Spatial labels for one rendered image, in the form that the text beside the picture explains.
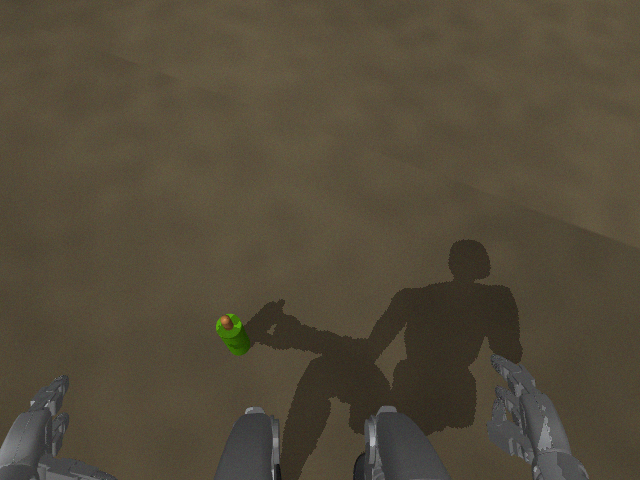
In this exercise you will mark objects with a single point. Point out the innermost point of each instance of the bottle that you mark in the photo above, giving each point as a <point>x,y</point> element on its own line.
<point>229,327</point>

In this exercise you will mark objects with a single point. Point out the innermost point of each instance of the right robot arm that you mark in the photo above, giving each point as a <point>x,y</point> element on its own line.
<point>558,466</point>

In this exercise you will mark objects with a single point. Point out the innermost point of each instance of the right robot hand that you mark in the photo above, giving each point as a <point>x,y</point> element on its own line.
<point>538,426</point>

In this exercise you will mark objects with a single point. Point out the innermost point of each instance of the left robot hand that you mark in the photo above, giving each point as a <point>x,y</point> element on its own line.
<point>34,439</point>

